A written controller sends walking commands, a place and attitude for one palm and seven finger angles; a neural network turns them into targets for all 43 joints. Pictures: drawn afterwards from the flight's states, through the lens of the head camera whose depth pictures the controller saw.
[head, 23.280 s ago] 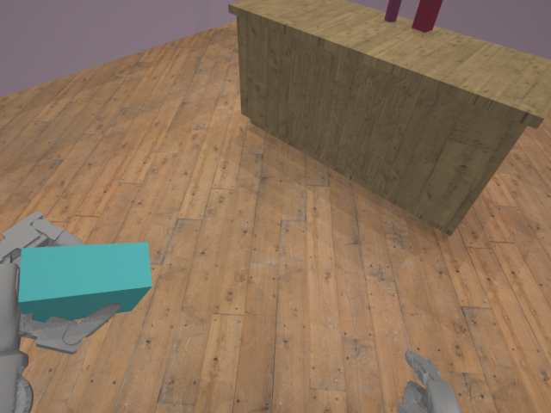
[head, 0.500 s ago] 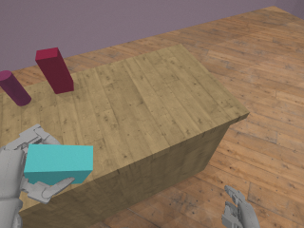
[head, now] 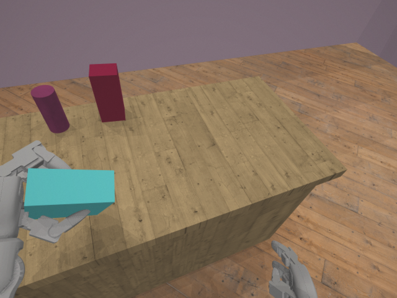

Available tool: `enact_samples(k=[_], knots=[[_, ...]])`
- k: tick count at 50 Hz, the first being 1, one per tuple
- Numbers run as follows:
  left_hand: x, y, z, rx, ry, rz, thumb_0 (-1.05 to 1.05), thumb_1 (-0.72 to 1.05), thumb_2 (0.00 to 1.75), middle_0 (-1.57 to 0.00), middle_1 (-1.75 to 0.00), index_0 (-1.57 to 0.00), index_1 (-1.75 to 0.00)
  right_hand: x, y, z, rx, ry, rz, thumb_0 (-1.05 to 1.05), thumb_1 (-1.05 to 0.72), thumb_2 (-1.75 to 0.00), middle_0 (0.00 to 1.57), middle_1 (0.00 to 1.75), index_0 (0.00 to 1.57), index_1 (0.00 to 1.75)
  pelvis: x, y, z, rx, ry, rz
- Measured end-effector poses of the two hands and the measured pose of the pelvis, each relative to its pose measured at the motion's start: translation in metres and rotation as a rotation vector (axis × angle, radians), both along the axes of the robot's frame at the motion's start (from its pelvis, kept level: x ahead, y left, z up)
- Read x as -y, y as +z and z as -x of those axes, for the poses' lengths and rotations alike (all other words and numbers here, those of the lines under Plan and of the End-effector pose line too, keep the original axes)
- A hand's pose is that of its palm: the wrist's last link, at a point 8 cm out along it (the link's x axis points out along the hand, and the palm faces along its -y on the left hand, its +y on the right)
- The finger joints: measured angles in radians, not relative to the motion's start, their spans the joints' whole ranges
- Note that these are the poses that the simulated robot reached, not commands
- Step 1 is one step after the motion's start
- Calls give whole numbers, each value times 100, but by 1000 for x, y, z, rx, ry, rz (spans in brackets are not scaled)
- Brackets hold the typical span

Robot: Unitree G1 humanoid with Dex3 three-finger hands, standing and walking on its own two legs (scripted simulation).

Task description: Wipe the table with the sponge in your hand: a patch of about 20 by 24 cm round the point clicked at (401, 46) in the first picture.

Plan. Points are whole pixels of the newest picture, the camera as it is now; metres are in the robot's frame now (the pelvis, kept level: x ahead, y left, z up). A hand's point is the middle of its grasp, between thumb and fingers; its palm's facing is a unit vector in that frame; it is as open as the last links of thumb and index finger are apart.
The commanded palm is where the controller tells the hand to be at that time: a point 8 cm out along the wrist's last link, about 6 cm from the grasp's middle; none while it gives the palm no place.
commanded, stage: come to a stop and stand still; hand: left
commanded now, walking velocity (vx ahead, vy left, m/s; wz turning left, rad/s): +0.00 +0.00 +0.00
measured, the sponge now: (80, 195) +0.23 +0.23 +0.12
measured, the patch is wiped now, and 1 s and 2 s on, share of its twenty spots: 0.00 0.00 0.00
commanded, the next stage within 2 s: look again from close up in 0.96 s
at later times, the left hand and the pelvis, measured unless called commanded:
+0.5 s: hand (83, 178) +0.25 +0.22 +0.15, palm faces +0.34 -0.85 -0.41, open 9.4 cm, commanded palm +0.19 +0.25 +0.18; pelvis +0.03 -0.03 +0.00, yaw +1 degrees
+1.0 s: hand (105, 185) +0.24 +0.18 +0.15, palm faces +0.35 -0.85 -0.39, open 9.4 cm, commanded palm +0.18 +0.22 +0.18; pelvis +0.03 -0.06 +0.00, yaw +1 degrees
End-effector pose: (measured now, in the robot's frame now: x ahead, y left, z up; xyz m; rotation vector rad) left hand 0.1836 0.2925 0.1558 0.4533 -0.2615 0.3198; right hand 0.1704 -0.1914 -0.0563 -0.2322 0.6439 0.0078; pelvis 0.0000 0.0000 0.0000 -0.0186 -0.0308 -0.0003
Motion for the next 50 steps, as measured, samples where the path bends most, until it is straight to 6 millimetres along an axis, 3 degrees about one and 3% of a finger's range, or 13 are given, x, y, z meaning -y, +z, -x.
enact_samples(k=[5,12,23,36,50], knots=[[-6,6,-5,22,13,-15,-1,-44,103,-80,-138,-81,-138,2,0,-9,-20,18,31,1,-90,-90,20,30,21,30,-1,1,-7,-4,8,-1],[4,26,-16,75,-7,-48,-1,-44,103,-80,-139,-81,-138,14,-3,-23,-36,10,36,1,-91,-90,20,30,21,30,3,2,-20,-13,13,-6],[29,12,-27,-38,5,-17,-1,-44,103,-80,-139,-81,-139,46,-4,-36,-36,-40,23,1,-91,-90,20,30,21,30,27,3,-31,-32,16,-2],[59,21,-21,-23,20,-14,-1,-44,103,-80,-139,-81,-139,84,-4,-38,-18,-70,30,1,-91,-90,20,30,21,30,54,4,-31,-38,18,-3],[70,10,-19,-68,22,26,-1,-44,103,-80,-139,-81,-139,96,-6,-25,-40,-92,35,1,-91,-90,20,30,20,30,63,4,-26,-36,11,-2]])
